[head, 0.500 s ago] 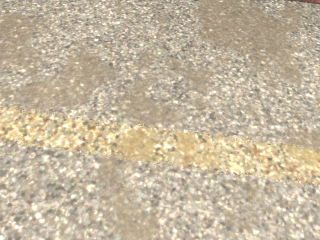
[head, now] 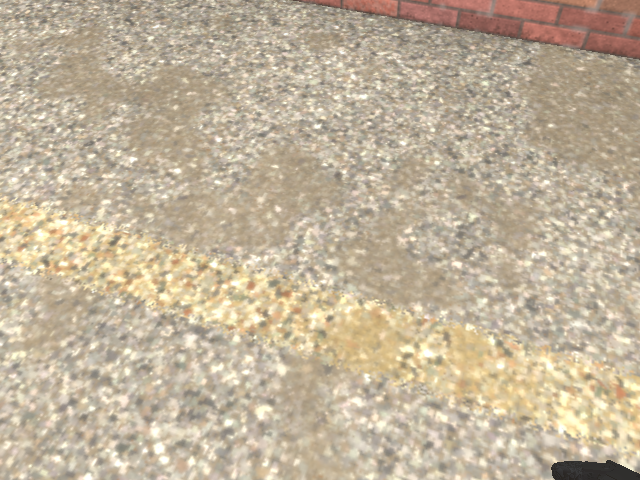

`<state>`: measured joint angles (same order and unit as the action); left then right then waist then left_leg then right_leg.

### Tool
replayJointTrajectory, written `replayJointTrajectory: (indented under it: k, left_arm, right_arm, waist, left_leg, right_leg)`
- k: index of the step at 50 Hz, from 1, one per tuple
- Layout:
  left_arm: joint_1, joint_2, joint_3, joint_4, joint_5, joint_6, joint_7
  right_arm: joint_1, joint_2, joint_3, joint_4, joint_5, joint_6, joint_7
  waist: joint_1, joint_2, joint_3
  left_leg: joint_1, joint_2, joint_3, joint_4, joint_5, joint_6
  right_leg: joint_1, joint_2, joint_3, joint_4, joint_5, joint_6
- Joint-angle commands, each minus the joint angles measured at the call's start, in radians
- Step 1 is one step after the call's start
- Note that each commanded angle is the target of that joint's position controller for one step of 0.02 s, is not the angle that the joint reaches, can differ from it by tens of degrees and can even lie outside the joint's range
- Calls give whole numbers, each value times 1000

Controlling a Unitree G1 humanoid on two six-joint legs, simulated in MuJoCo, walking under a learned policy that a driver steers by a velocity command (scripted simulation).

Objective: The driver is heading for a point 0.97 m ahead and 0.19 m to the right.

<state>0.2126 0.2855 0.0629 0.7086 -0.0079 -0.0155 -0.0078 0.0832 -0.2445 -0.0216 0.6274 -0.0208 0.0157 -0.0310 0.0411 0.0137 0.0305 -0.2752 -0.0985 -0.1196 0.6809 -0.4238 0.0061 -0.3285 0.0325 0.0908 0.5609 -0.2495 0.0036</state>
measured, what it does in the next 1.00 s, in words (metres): steps on the spot, turning right: left foot, then right foot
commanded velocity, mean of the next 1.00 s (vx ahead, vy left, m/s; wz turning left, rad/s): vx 0.10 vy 0.00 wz -0.28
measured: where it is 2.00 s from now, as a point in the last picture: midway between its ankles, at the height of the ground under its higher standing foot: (298, 308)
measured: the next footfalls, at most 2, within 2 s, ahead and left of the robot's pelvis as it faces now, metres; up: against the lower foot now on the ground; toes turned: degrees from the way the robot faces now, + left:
left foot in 0.20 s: +0.05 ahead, +0.12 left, +0.00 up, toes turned -18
right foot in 0.68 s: -0.02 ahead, -0.14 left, +0.00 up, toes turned -29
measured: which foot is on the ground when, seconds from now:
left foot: up 0.00-0.18, down 0.20-0.70, up 0.72-1.00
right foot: down 0.00-0.20, up 0.22-0.66, down 0.68-1.00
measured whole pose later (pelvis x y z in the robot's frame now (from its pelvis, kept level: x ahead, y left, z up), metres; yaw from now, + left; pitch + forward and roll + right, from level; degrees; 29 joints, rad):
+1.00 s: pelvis +0.05 -0.01 +0.01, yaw -16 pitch +1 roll -2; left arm 0.28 0.29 0.09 0.73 0.03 -0.06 0.02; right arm 0.26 -0.33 -0.09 0.70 -0.01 0.03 0.04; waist 0.00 0.00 -0.01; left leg -0.65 0.13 0.01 1.11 -0.24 -0.04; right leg -0.05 -0.07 -0.22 0.29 -0.25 0.03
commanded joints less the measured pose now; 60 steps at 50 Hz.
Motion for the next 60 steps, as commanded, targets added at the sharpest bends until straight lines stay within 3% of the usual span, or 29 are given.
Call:
replayJointTrajectory:
  k: [1, 4, 7, 9, 10, 11, 12, 13, 14, 16, 21, 29, 31, 33, 34, 35, 36, 37, 38, 40, 42, 45, 48, 49, 52, 57, 58, 59, 60]
  left_arm:
    - [38, 215, 63, -73, -2, -19, 16]
    - [-28, 208, 79, -92, -31, 8, 46]
    - [-68, 200, 88, -124, -28, 58, 56]
    - [-106, 194, 88, -143, -42, 67, 53]
    - [-95, 168, 80, -147, -44, 66, 52]
    - [-30, 92, 61, -145, -30, 64, 47]
    - [-4, 136, 76, -158, -20, 47, 44]
    - [10, 206, 95, -140, -13, 39, 40]
    - [25, 228, 103, -113, -16, 44, 39]
    - [50, 180, 93, -90, -15, 57, 38]
    - [-78, 124, 55, -172, -26, 55, 15]
    - [-129, 71, 23, -213, -1, 63, 6]
    - [-121, 54, 17, -199, 2, 64, 14]
    - [-45, 40, 13, -151, 14, 60, 19]
    - [-17, 115, 28, -146, 22, 57, 29]
    - [43, 206, 45, -159, 39, 61, 46]
    - [-38, 204, 48, -149, 41, 67, 48]
    - [-57, 167, 46, -165, 36, 61, 40]
    - [-5, 186, 59, -142, 27, 52, 41]
    - [7, 182, 62, -109, -14, 18, 39]
    - [-36, 130, 45, -99, -11, -20, 40]
    - [-40, 100, 44, -82, 11, -59, 39]
    - [-11, 126, 57, -60, 18, -74, 37]
    - [49, 153, 54, -25, 76, -66, 22]
    - [21, 179, 63, -26, 65, -70, 14]
    - [48, 209, 71, -1, 65, -45, 7]
    - [49, 222, 73, 2, 61, -36, 3]
    - [30, 232, 74, 2, 48, -26, -3]
    - [22, 212, 62, -6, 44, -18, -11]
  right_arm:
    - [-24, -141, -69, -95, 17, -9, -10]
    - [-13, -99, -65, -80, 31, -19, 5]
    - [30, -78, -65, -50, 43, -33, 26]
    - [121, -96, -79, -13, 43, -36, 32]
    - [158, -134, -95, 4, 40, -32, 27]
    - [151, -229, -114, -11, 17, -23, 18]
    - [80, -255, -115, -37, -39, -27, 25]
    - [17, -205, -101, -64, -41, -37, 21]
    - [-32, -156, -86, -70, -26, -42, 12]
    - [-50, -137, -77, -71, 4, -43, -9]
    - [99, -169, -82, -36, -7, -20, -28]
    - [100, -234, -101, -2, 26, -9, 21]
    - [94, -212, -87, 24, 41, -17, 36]
    - [70, -146, -53, 53, 61, -32, 49]
    - [118, -143, -46, 69, 55, -46, 54]
    - [123, -120, -29, 47, 8, -58, 62]
    - [177, -111, -30, 59, 21, -54, 61]
    - [118, -185, -47, 52, 36, -41, 52]
    - [99, -223, -68, 39, 58, -30, 48]
    - [112, -219, -82, 33, 63, -4, 43]
    - [110, -191, -84, 22, 60, 0, 39]
    - [117, -149, -81, 11, 58, -16, 36]
    - [101, -119, -72, -17, 62, -18, 43]
    - [67, -132, -72, -20, -44, 14, 95]
    - [35, -122, -68, -46, -7, 31, 145]
    - [-23, -155, -64, -61, -2, 33, 133]
    - [30, -164, -67, -45, 1, 30, 122]
    - [186, -172, -78, 5, 8, 20, 104]
    - [453, -213, -104, 106, 10, 4, 81]
  waist:
    - [-6, -226, -101]
    - [-36, -143, -131]
    - [-41, -193, -160]
    - [-84, -198, -170]
    - [-89, -167, -170]
    - [-44, 77, -166]
    - [-16, 221, -101]
    - [8, 153, -65]
    - [20, 87, -38]
    - [10, 79, -24]
    - [-89, 95, -41]
    - [-85, 85, -79]
    - [-69, 108, -100]
    - [-5, 99, -114]
    - [-17, 72, -150]
    - [-21, -77, -253]
    - [-51, -221, -261]
    - [-5, -177, -218]
    - [30, -204, -195]
    - [21, -199, -85]
    - [-5, -205, -4]
    - [-21, -158, 5]
    - [-25, -125, 23]
    - [-27, -42, 36]
    - [-47, -148, 64]
    - [-45, -138, 99]
    - [-72, -131, 76]
    - [-159, -81, 2]
    - [-278, 51, -135]
  left_leg:
    - [-224, -19, -6, 260, -241, -30]
    - [-225, 17, -17, 143, -123, -51]
    - [-65, -20, 29, -61, 7, -60]
    - [85, -19, 50, -281, 162, -44]
    - [212, 49, 19, -362, 236, -18]
    - [320, 302, -260, -425, 176, 91]
    - [183, 481, -459, -450, 258, 207]
    - [135, 490, -397, -447, 307, 234]
    - [107, 417, -266, -427, 311, 199]
    - [142, 326, -102, -395, 394, 160]
    - [292, 348, 37, -381, 638, 219]
    - [267, 396, 115, -348, 793, 256]
    - [262, 382, 100, -312, 803, 243]
    - [173, 329, 113, -256, 763, 170]
    - [74, 297, 117, -240, 669, 101]
    - [-75, 248, 141, -135, 296, 33]
    - [-142, 185, 176, -69, -85, -28]
    - [-181, 164, 160, 79, -190, -56]
    - [-304, 147, 171, 281, -235, -61]
    - [-426, 209, 107, 453, -133, -45]
    - [-488, 227, 92, 504, 2, -45]
    - [-532, 251, 89, 513, 144, -50]
    - [-555, 276, 84, 462, 206, -55]
    - [-503, 245, 120, 418, 212, -35]
    - [-437, 256, 151, 297, 248, 8]
    - [-326, 219, 271, 143, 64, 110]
    - [-241, 171, 311, 124, 16, 133]
    - [-49, 98, 349, 71, 24, 158]
    - [255, -12, 332, 23, -2, 180]
  right_leg:
    - [248, -311, 527, -217, 434, -281]
    - [264, -219, 421, -188, 359, -189]
    - [180, -155, 405, -188, 308, -155]
    - [98, -121, 410, -167, 197, -123]
    - [-14, -76, 379, -127, 42, -78]
    - [-210, 53, 227, 112, -256, -13]
    - [-325, 72, 154, 326, -364, 25]
    - [-316, -6, 126, 479, -313, 46]
    - [-308, -24, 101, 535, -239, 58]
    - [-347, -44, 67, 634, -119, 85]
    - [-425, -110, -44, 562, -66, 140]
    - [-186, -81, -97, 259, -160, 92]
    - [-74, -54, -95, 100, -150, 62]
    - [187, -39, -105, -275, 152, 12]
    - [372, -96, -44, -266, 356, -6]
    - [579, -291, 111, -109, 837, -68]
    - [508, -396, 137, -78, 838, -226]
    - [446, -384, 132, -119, 737, -275]
    - [459, -391, 148, -194, 449, -286]
    - [348, -398, 181, -356, -283, -231]
    - [283, -384, 154, -443, -428, -179]
    - [304, -372, 22, -474, -332, -143]
    - [313, -384, -76, -487, -268, -143]
    - [258, -393, -136, -492, -278, -126]
    - [213, -393, -229, -504, -316, -87]
    - [285, -401, -341, -444, -275, -74]
    - [291, -400, -367, -344, -76, -77]
    - [260, -369, -424, -93, 257, -75]
    - [141, -306, -452, 328, 513, -60]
